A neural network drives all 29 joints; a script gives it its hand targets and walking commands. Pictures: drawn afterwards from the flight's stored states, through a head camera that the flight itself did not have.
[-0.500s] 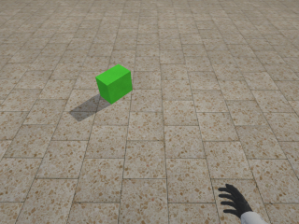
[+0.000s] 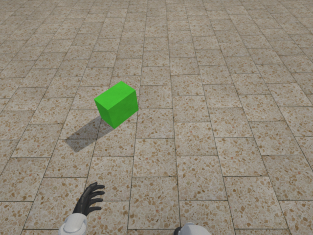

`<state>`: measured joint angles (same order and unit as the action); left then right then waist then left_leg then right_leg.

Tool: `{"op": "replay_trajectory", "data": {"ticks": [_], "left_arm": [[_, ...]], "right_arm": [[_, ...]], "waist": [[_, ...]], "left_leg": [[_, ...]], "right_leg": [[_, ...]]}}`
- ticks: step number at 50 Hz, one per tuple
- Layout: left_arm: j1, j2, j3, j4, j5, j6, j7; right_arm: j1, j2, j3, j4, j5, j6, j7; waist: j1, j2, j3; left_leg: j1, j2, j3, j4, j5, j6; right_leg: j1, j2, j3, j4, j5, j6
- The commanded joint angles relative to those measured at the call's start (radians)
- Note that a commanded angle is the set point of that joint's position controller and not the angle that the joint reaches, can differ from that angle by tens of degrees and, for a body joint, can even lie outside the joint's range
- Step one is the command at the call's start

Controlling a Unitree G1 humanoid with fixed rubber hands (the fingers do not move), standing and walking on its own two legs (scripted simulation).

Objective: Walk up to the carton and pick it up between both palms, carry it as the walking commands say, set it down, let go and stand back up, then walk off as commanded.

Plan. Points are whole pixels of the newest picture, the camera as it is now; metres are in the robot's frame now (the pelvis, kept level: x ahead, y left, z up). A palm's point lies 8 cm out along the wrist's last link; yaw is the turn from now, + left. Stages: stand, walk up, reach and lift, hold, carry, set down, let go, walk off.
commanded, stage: walk up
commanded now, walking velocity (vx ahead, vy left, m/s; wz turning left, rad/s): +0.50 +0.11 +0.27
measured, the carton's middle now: (117, 104) +1.13 +0.23 -0.63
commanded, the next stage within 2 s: none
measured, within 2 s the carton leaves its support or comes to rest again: neither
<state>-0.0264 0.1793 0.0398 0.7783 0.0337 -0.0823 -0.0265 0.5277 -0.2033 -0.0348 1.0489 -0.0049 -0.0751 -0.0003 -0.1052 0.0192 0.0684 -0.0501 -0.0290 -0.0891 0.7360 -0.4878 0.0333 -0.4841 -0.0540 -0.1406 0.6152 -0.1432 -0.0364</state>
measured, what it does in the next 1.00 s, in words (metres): walks ahead: left foot, then right foot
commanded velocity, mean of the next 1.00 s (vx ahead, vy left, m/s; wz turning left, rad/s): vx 0.50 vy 0.08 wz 0.12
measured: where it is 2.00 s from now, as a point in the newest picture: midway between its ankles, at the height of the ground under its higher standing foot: (128, 161)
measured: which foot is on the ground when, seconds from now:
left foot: up 0.00-0.48, down 0.50-0.98, up 1.00-1.00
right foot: down 0.00-0.50, up 0.52-0.96, down 0.98-1.00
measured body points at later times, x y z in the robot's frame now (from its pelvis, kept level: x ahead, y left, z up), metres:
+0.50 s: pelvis +0.22 +0.08 +0.01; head +0.25 +0.09 +0.46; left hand +0.08 +0.30 -0.13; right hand +0.44 -0.11 -0.10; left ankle +0.29 +0.21 -0.72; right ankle +0.11 -0.10 -0.71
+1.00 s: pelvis +0.46 +0.08 +0.01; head +0.49 +0.07 +0.46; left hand +0.64 +0.31 -0.10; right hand +0.36 -0.15 -0.14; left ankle +0.30 +0.21 -0.71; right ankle +0.57 -0.02 -0.72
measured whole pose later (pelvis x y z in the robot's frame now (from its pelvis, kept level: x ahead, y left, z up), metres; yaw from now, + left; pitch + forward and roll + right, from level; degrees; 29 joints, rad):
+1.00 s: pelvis +0.46 +0.08 +0.01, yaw +6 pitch +0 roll +1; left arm 0.01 0.18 0.05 0.88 0.03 -0.07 -0.03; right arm 0.51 -0.16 -0.04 1.11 -0.01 -0.07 0.00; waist -0.08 0.00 0.05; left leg -0.03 0.08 0.10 0.55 -0.46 -0.04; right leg -0.43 -0.08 -0.15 0.56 -0.13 -0.02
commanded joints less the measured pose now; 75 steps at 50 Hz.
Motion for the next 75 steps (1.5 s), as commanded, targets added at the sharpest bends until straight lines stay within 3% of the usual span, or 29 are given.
{"op": "replay_trajectory", "data": {"ticks": [1, 3, 8, 16, 22, 24, 25, 26, 27, 29, 31, 33, 40, 44, 46, 48, 49, 50, 51, 53, 56, 59, 61, 69, 71, 72, 73, 74, 75], "left_arm": [[0.435, 0.262, 0.085, 0.121, 0.004, 0.016, 0.020], [0.292, 0.162, 0.053, 0.112, 0.009, 0.004, 0.027], [0.392, 0.125, 0.042, 0.181, -0.010, -0.020, 0.030], [0.518, 0.155, 0.054, 0.215, -0.008, -0.015, 0.038], [0.516, 0.157, 0.054, 0.246, -0.010, 0.008, 0.026], [0.531, 0.139, 0.040, 0.250, -0.007, 0.013, 0.024], [0.516, 0.107, 0.030, 0.225, -0.003, 0.010, 0.021], [0.497, 0.029, 0.014, 0.165, -0.010, 0.003, 0.017], [0.410, 0.083, 0.030, 0.166, 0.001, 0.005, 0.020], [0.377, 0.077, 0.034, 0.206, -0.004, 0.003, 0.016], [0.430, 0.058, 0.042, 0.243, -0.003, 0.027, 0.009], [0.415, 0.051, 0.046, 0.232, 0.000, 0.057, -0.001], [0.080, 0.036, 0.028, 0.093, -0.006, 0.068, -0.033], [0.002, 0.048, 0.022, 0.063, -0.020, 0.052, -0.024], [0.032, 0.060, 0.026, 0.071, -0.012, 0.041, -0.013], [0.210, 0.092, 0.042, 0.128, -0.006, 0.017, 0.001], [0.368, 0.152, 0.058, 0.162, 0.000, 0.005, 0.012], [0.514, 0.274, 0.078, 0.176, 0.006, 0.000, 0.025], [0.565, 0.369, 0.095, 0.205, -0.015, 0.024, 0.035], [0.388, 0.229, 0.067, 0.187, -0.015, 0.026, 0.038], [0.309, 0.117, 0.039, 0.175, -0.015, 0.008, 0.031], [0.395, 0.134, 0.037, 0.205, -0.013, -0.007, 0.028], [0.441, 0.142, 0.041, 0.219, -0.010, -0.006, 0.033], [0.475, 0.179, 0.059, 0.234, -0.005, 0.023, 0.045], [0.459, 0.136, 0.047, 0.243, -0.011, 0.033, 0.030], [0.488, 0.112, 0.038, 0.252, -0.016, 0.039, 0.032], [0.503, 0.084, 0.024, 0.253, -0.016, 0.042, 0.035], [0.507, 0.010, 0.004, 0.220, -0.008, 0.044, 0.033], [0.486, 0.015, 0.016, 0.204, -0.013, 0.056, 0.041]], "right_arm": [[0.044, -0.112, -0.039, -0.056, -0.020, -0.003, -0.007], [-0.057, -0.065, -0.036, -0.061, -0.035, 0.015, 0.010], [-0.155, -0.032, -0.029, -0.096, -0.037, 0.068, 0.054], [-0.474, -0.028, -0.008, -0.170, -0.032, 0.069, 0.092], [-0.526, -0.060, -0.009, -0.200, -0.047, 0.041, 0.070], [-0.332, -0.119, -0.034, -0.129, -0.057, 0.019, 0.045], [-0.142, -0.188, -0.058, -0.089, -0.056, 0.008, 0.030], [-0.016, -0.305, -0.077, -0.056, -0.030, 0.010, 0.016], [-0.013, -0.290, -0.074, -0.046, -0.010, 0.016, 0.011], [-0.176, -0.193, -0.052, -0.086, -0.032, -0.007, 0.016], [-0.248, -0.110, -0.026, -0.089, -0.026, -0.030, 0.020], [-0.207, -0.087, -0.016, -0.062, -0.026, -0.042, 0.017], [-0.092, -0.089, -0.018, -0.028, -0.020, -0.038, -0.008], [-0.047, -0.108, -0.025, 0.005, -0.014, -0.024, 0.002], [-0.027, -0.116, -0.026, 0.022, -0.012, -0.013, -0.001], [-0.022, -0.129, -0.028, 0.034, -0.012, -0.004, -0.004], [-0.014, -0.116, -0.028, 0.031, -0.007, -0.005, -0.009], [0.023, -0.046, -0.020, -0.008, 0.011, -0.008, -0.011], [0.066, -0.064, -0.045, -0.003, -0.019, 0.004, -0.007], [-0.022, -0.039, -0.036, 0.000, -0.027, 0.025, 0.004], [-0.042, -0.026, -0.031, 0.005, -0.022, 0.057, 0.018], [-0.117, -0.030, -0.028, -0.024, -0.025, 0.083, 0.028], [-0.199, -0.032, -0.023, -0.053, -0.027, 0.091, 0.035], [-0.409, -0.044, -0.023, -0.123, -0.019, 0.083, 0.052], [-0.374, -0.029, -0.012, -0.121, -0.018, 0.060, 0.036], [-0.311, -0.066, -0.023, -0.095, -0.029, 0.044, 0.023], [-0.205, -0.113, -0.039, -0.066, -0.035, 0.025, 0.010], [-0.082, -0.204, -0.054, -0.046, -0.035, 0.012, -0.001], [-0.061, -0.287, -0.067, -0.031, 0.001, 0.021, -0.012]], "waist": [[0.173, -0.208, -0.284], [0.129, -0.049, -0.102], [0.079, -0.155, -0.035], [0.154, -0.181, 0.043], [0.158, -0.234, 0.030], [0.084, -0.078, -0.069], [0.004, 0.073, -0.193], [-0.028, 0.350, -0.271], [-0.040, 0.224, -0.216], [0.033, 0.050, -0.075], [0.107, 0.087, -0.054], [0.119, 0.129, -0.055], [0.068, 0.123, 0.049], [0.050, 0.198, 0.052], [0.062, 0.123, 0.055], [0.142, 0.014, -0.043], [0.209, -0.037, -0.144], [0.239, -0.255, -0.273], [0.223, -0.244, -0.329], [0.155, -0.120, -0.136], [0.088, -0.181, -0.053], [0.089, -0.196, -0.056], [0.104, -0.213, -0.053], [0.153, -0.234, 0.000], [0.116, -0.247, -0.036], [0.101, -0.161, -0.055], [0.062, -0.007, -0.081], [0.041, 0.276, -0.121], [0.013, 0.344, -0.097]], "left_leg": [[-0.518, 0.050, -0.023, 0.587, 0.035, 0.007], [-0.506, 0.109, -0.006, 0.576, 0.192, -0.014], [-0.531, 0.140, 0.046, 0.459, 0.319, -0.049], [-0.507, 0.145, 0.154, -0.010, 0.474, -0.078], [-0.266, 0.093, 0.231, -0.199, 0.308, -0.048], [0.006, 0.062, 0.238, -0.252, 0.251, -0.030], [0.220, 0.233, 0.030, -0.276, 0.129, 0.009], [0.322, 0.488, -0.388, -0.471, 0.019, 0.114], [0.244, 0.497, -0.473, -0.548, -0.041, 0.162], [0.066, 0.446, -0.289, -0.513, 0.228, 0.117], [-0.089, 0.363, -0.116, -0.511, 0.434, 0.067], [-0.101, 0.335, -0.040, -0.509, 0.541, 0.054], [-0.058, 0.310, 0.063, -0.597, 0.447, 0.058], [-0.068, 0.256, 0.102, -0.597, 0.391, 0.092], [-0.051, 0.280, 0.077, -0.523, 0.480, 0.087], [-0.073, 0.232, 0.139, -0.262, 0.657, 0.052], [-0.196, 0.200, 0.176, -0.058, 0.584, 0.018], [-0.434, 0.089, 0.226, 0.289, 0.108, -0.039], [-0.521, 0.054, 0.088, 0.443, -0.059, -0.053], [-0.527, 0.132, 0.043, 0.523, 0.099, -0.055], [-0.421, 0.150, 0.082, 0.443, 0.201, -0.055], [-0.438, 0.130, 0.111, 0.369, 0.258, -0.068], [-0.471, 0.131, 0.122, 0.274, 0.293, -0.076], [-0.329, 0.125, 0.159, -0.109, 0.290, -0.094], [-0.164, 0.079, 0.195, -0.231, 0.297, -0.086], [-0.030, 0.062, 0.212, -0.262, 0.287, -0.087], [0.083, 0.152, 0.129, -0.325, 0.267, -0.088], [0.133, 0.430, -0.163, -0.422, 0.337, -0.052], [0.034, 0.522, -0.316, -0.547, 0.220, 0.075]], "right_leg": [[0.625, -0.465, 0.750, -0.356, -0.175, -0.115], [0.376, -0.391, 0.528, -0.373, -0.141, -0.104], [0.263, -0.287, 0.213, -0.380, 0.173, -0.059], [0.311, -0.261, 0.081, -0.472, 0.043, -0.037], [0.328, -0.256, 0.019, -0.387, -0.072, -0.036], [0.255, -0.203, -0.033, -0.073, 0.081, -0.016], [0.089, -0.166, -0.047, 0.237, -0.090, 0.021], [-0.176, -0.057, -0.026, 0.533, -0.468, 0.052], [-0.273, -0.069, 0.094, 0.647, -0.416, 0.037], [-0.258, -0.124, 0.131, 0.662, -0.216, 0.027], [-0.132, -0.134, 0.137, 0.580, -0.116, 0.044], [-0.116, -0.108, 0.121, 0.555, -0.080, 0.058], [-0.154, -0.078, 0.061, 0.164, 0.075, 0.081], [0.019, -0.042, -0.001, 0.009, 0.021, 0.068], [0.079, -0.027, -0.012, -0.035, -0.016, 0.062], [0.310, 0.016, -0.043, -0.134, -0.017, 0.041], [0.522, -0.067, 0.047, -0.116, -0.022, 0.009], [0.720, -0.415, 0.473, -0.203, 0.015, -0.050], [0.699, -0.545, 0.822, -0.359, 0.114, -0.097], [0.451, -0.429, 0.538, -0.339, 0.085, -0.092], [0.254, -0.284, 0.225, -0.344, 0.317, -0.049], [0.269, -0.268, 0.138, -0.312, 0.555, -0.051], [0.297, -0.268, 0.122, -0.322, 0.530, -0.053], [0.259, -0.284, 0.144, -0.406, -0.016, -0.059], [0.215, -0.201, 0.087, -0.324, -0.146, -0.034], [0.154, -0.155, 0.059, -0.236, -0.194, -0.020], [0.090, -0.111, 0.017, -0.087, -0.253, 0.004], [-0.020, -0.049, -0.027, 0.234, -0.514, 0.043], [-0.093, -0.011, 0.039, 0.357, -0.504, 0.036]]}}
